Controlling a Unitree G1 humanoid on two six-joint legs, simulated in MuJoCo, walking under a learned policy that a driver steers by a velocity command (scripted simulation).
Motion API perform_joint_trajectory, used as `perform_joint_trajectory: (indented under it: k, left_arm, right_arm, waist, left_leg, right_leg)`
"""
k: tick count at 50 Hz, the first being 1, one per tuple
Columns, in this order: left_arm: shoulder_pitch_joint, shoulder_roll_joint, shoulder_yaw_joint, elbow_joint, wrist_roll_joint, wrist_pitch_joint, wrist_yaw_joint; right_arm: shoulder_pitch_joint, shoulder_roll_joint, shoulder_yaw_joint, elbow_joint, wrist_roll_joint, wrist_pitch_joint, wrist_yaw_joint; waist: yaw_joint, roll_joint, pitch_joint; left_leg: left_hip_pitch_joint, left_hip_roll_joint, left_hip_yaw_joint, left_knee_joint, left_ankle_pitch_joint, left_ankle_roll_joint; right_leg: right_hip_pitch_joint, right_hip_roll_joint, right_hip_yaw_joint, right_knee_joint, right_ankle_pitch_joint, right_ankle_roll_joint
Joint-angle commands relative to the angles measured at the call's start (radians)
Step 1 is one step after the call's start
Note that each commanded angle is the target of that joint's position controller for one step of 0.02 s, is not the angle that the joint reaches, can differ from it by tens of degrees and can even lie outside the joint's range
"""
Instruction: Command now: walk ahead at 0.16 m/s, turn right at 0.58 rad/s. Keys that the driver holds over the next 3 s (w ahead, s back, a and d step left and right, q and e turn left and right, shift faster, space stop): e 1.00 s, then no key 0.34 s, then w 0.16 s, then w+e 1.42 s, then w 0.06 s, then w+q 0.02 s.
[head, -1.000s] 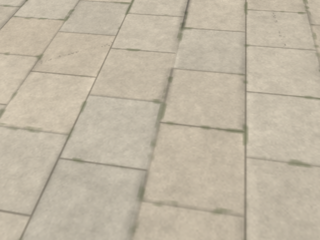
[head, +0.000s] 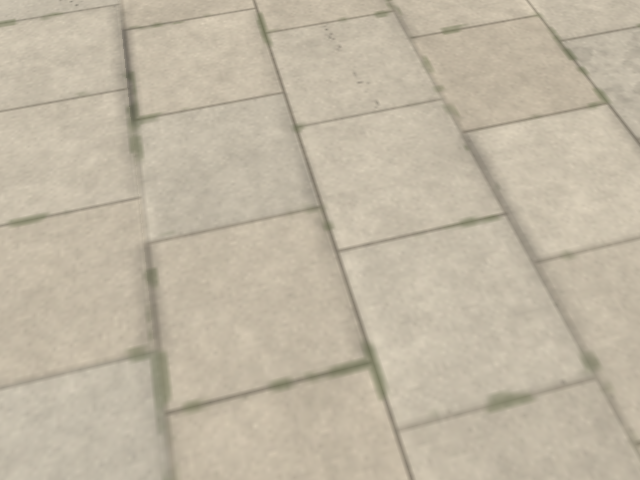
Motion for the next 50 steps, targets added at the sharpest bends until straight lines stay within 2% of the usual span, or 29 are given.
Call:
perform_joint_trajectory:
  k: [1,8,13,16,17,18,19,20,21,22,23,24,25,26,28,31,35,38,40,41,42,43,44,45,46,47,48,49,50]
  left_arm:
    - [0.038,0.153,0.036,-0.058,0.005,-0.018,0.002]
    - [0.106,0.163,0.041,-0.070,0.011,0.013,0.013]
    - [0.119,0.176,0.048,-0.083,0.022,0.032,0.015]
    - [0.084,0.184,0.051,-0.097,0.019,0.041,0.014]
    - [0.054,0.185,0.051,-0.104,0.013,0.043,0.013]
    - [0.014,0.180,0.049,-0.114,0.000,0.045,0.015]
    - [0.012,0.144,0.038,-0.129,-0.009,0.042,0.017]
    - [0.102,0.058,0.017,-0.143,-0.013,0.039,0.019]
    - [0.128,0.158,0.043,-0.123,0.020,0.050,0.026]
    - [0.121,0.183,0.053,-0.106,0.033,0.056,0.024]
    - [0.104,0.177,0.055,-0.094,0.030,0.063,0.015]
    - [0.100,0.169,0.054,-0.092,0.020,0.071,0.003]
    - [0.095,0.162,0.051,-0.095,0.015,0.078,-0.011]
    - [0.091,0.156,0.047,-0.094,0.009,0.081,-0.019]
    - [0.054,0.148,0.041,-0.107,0.002,0.085,-0.026]
    - [0.003,0.133,0.032,-0.127,0.008,0.092,-0.031]
    - [-0.042,0.109,0.016,-0.150,0.007,0.097,-0.042]
    - [-0.052,0.105,0.008,-0.166,0.000,0.093,-0.045]
    - [-0.045,0.108,0.007,-0.173,-0.003,0.086,-0.045]
    - [-0.021,0.103,0.006,-0.168,0.000,0.080,-0.044]
    - [0.013,0.106,0.007,-0.157,0.009,0.070,-0.036]
    - [0.035,0.153,0.018,-0.151,0.024,0.056,-0.023]
    - [0.027,0.313,0.049,-0.184,0.021,0.046,-0.014]
    - [0.111,0.317,0.064,-0.166,0.016,0.046,-0.015]
    - [0.077,0.263,0.048,-0.157,0.014,0.048,-0.010]
    - [0.004,0.213,0.033,-0.163,0.009,0.051,-0.006]
    - [-0.046,0.190,0.025,-0.172,0.005,0.053,0.000]
    - [-0.057,0.173,0.020,-0.178,0.002,0.052,0.005]
    - [-0.042,0.166,0.017,-0.176,0.000,0.050,0.004]
  right_arm:
    - [0.152,-0.072,-0.020,-0.017,-0.001,0.028,-0.001]
    - [-0.022,-0.103,-0.020,-0.084,0.008,0.047,-0.011]
    - [-0.067,-0.116,-0.015,-0.112,0.023,0.038,-0.020]
    - [-0.036,-0.123,-0.013,-0.117,0.035,0.027,-0.025]
    - [-0.002,-0.123,-0.012,-0.111,0.036,0.022,-0.027]
    - [0.045,-0.125,-0.013,-0.101,0.028,0.014,-0.031]
    - [0.080,-0.167,-0.022,-0.097,0.014,0.006,-0.040]
    - [0.016,-0.259,-0.033,-0.129,0.010,0.009,-0.047]
    - [0.061,-0.252,-0.037,-0.118,0.021,0.025,-0.036]
    - [0.064,-0.196,-0.022,-0.123,0.025,0.030,-0.030]
    - [0.018,-0.155,-0.011,-0.130,0.026,0.032,-0.027]
    - [-0.026,-0.142,-0.006,-0.144,0.018,0.036,-0.028]
    - [-0.037,-0.149,-0.008,-0.147,0.013,0.036,-0.032]
    - [-0.028,-0.152,-0.010,-0.147,0.007,0.035,-0.031]
    - [0.008,-0.157,-0.015,-0.140,0.006,0.032,-0.028]
    - [0.056,-0.173,-0.025,-0.123,0.007,0.028,-0.026]
    - [0.054,-0.192,-0.037,-0.119,0.001,0.029,-0.013]
    - [0.043,-0.214,-0.046,-0.115,-0.003,0.033,0.001]
    - [0.045,-0.229,-0.053,-0.110,0.001,0.039,0.006]
    - [0.035,-0.234,-0.055,-0.109,0.009,0.043,0.008]
    - [0.035,-0.230,-0.056,-0.103,0.017,0.048,0.009]
    - [0.080,-0.203,-0.052,-0.093,0.015,0.053,0.013]
    - [0.087,-0.106,-0.026,-0.160,0.006,0.062,0.018]
    - [-0.014,-0.152,-0.030,-0.173,0.003,0.080,-0.005]
    - [-0.014,-0.157,-0.034,-0.166,0.017,0.088,-0.006]
    - [0.004,-0.164,-0.038,-0.149,0.027,0.083,-0.003]
    - [0.017,-0.176,-0.044,-0.138,0.020,0.076,-0.001]
    - [0.042,-0.185,-0.047,-0.121,0.005,0.075,0.003]
    - [0.052,-0.183,-0.048,-0.115,0.002,0.075,0.008]
  waist:
    - [-0.038,-0.030,-0.203]
    - [0.027,-0.089,-0.175]
    - [0.045,-0.108,-0.150]
    - [0.028,-0.126,-0.147]
    - [0.005,-0.129,-0.142]
    - [-0.032,-0.116,-0.136]
    - [-0.035,-0.032,-0.156]
    - [0.040,0.218,-0.177]
    - [0.013,0.214,-0.209]
    - [0.023,0.107,-0.184]
    - [0.034,0.067,-0.141]
    - [0.049,0.085,-0.129]
    - [0.047,0.134,-0.127]
    - [0.036,0.148,-0.134]
    - [0.013,0.143,-0.147]
    - [-0.015,0.146,-0.146]
    - [-0.025,0.154,-0.142]
    - [-0.026,0.178,-0.147]
    - [-0.022,0.181,-0.153]
    - [-0.001,0.164,-0.156]
    - [0.024,0.123,-0.159]
    - [0.030,-0.032,-0.150]
    - [-0.006,-0.340,-0.126]
    - [0.090,-0.213,-0.138]
    - [0.047,-0.162,-0.102]
    - [0.010,-0.140,-0.068]
    - [-0.010,-0.154,-0.070]
    - [-0.012,-0.169,-0.092]
    - [-0.011,-0.152,-0.122]
  left_leg:
    - [0.029,-0.015,0.013,-0.058,0.057,-0.016]
    - [-0.045,-0.034,-0.027,-0.238,0.122,-0.016]
    - [0.001,-0.083,-0.047,-0.360,0.028,0.007]
    - [0.112,-0.113,-0.057,-0.505,-0.005,0.030]
    - [0.187,-0.121,-0.054,-0.608,0.027,0.038]
    - [0.296,-0.112,-0.056,-0.766,0.128,0.047]
    - [0.427,0.006,-0.145,-0.877,0.218,0.073]
    - [0.549,0.276,-0.408,-0.899,0.542,0.165]
    - [0.506,0.351,-0.484,-0.848,0.768,0.293]
    - [0.479,0.317,-0.400,-0.838,0.788,0.305]
    - [0.432,0.244,-0.284,-0.839,0.728,0.274]
    - [0.421,0.181,-0.199,-0.844,0.654,0.234]
    - [0.425,0.148,-0.146,-0.841,0.670,0.222]
    - [0.432,0.128,-0.107,-0.836,0.690,0.221]
    - [0.467,0.138,-0.079,-0.835,0.689,0.235]
    - [0.510,0.175,-0.072,-0.840,0.635,0.257]
    - [0.467,0.201,-0.030,-0.844,0.533,0.258]
    - [0.413,0.209,0.010,-0.821,0.508,0.244]
    - [0.405,0.222,0.020,-0.785,0.499,0.228]
    - [0.382,0.217,0.043,-0.743,0.476,0.203]
    - [0.328,0.203,0.080,-0.673,0.412,0.155]
    - [0.221,0.148,0.146,-0.513,0.245,0.085]
    - [-0.051,-0.035,0.210,-0.273,-0.256,-0.001]
    - [-0.052,-0.059,0.044,-0.140,-0.274,0.002]
    - [-0.054,-0.044,0.006,-0.093,-0.198,0.009]
    - [-0.040,-0.033,-0.010,-0.111,-0.102,0.016]
    - [-0.035,-0.033,-0.009,-0.129,-0.043,0.018]
    - [-0.019,-0.044,0.002,-0.108,-0.009,0.013]
    - [-0.009,-0.053,0.001,-0.092,0.005,0.008]
  right_leg:
    - [0.111,-0.261,0.209,-0.084,0.785,-0.131]
    - [0.167,-0.258,0.339,-0.086,0.472,-0.095]
    - [0.209,-0.270,0.435,-0.020,0.517,-0.106]
    - [0.203,-0.256,0.502,0.018,0.530,-0.080]
    - [0.176,-0.234,0.514,0.031,0.479,-0.052]
    - [0.119,-0.193,0.508,0.065,0.384,-0.007]
    - [0.028,-0.133,0.449,0.159,0.191,0.049]
    - [-0.142,0.024,0.239,0.366,-0.320,0.112]
    - [-0.190,0.057,0.129,0.552,-0.542,0.128]
    - [-0.194,0.008,0.141,0.672,-0.491,0.138]
    - [-0.191,-0.019,0.138,0.717,-0.419,0.151]
    - [-0.191,-0.033,0.127,0.734,-0.361,0.164]
    - [-0.201,-0.035,0.111,0.751,-0.324,0.179]
    - [-0.201,-0.033,0.095,0.762,-0.303,0.192]
    - [-0.216,-0.038,0.079,0.736,-0.286,0.206]
    - [-0.233,-0.065,0.063,0.648,-0.289,0.208]
    - [-0.148,-0.107,0.023,0.480,-0.301,0.187]
    - [-0.040,-0.109,-0.026,0.349,-0.313,0.159]
    - [0.009,-0.105,-0.047,0.254,-0.295,0.138]
    - [0.065,-0.099,-0.058,0.157,-0.236,0.123]
    - [0.149,-0.087,-0.051,0.024,-0.135,0.107]
    - [0.230,-0.162,0.110,-0.126,-0.082,0.086]
    - [0.282,-0.481,0.551,-0.163,0.242,-0.028]
    - [0.202,-0.504,0.533,-0.135,0.344,-0.142]
    - [0.175,-0.443,0.447,-0.131,0.306,-0.142]
    - [0.141,-0.369,0.373,-0.143,0.231,-0.104]
    - [0.153,-0.313,0.336,-0.143,0.201,-0.071]
    - [0.166,-0.284,0.311,-0.134,0.259,-0.068]
    - [0.184,-0.277,0.308,-0.126,0.298,-0.069]
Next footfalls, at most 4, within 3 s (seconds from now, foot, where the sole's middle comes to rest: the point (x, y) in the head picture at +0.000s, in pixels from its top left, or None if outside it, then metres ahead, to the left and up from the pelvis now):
0.38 left None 0.18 0.14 -0.77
0.86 right None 0.05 -0.05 -0.77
1.38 left None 0.16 0.10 -0.77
1.78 right None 0.10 -0.17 -0.77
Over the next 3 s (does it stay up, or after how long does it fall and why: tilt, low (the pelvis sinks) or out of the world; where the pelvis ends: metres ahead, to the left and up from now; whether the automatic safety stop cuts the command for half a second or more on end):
stays up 0.34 -0.65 0.00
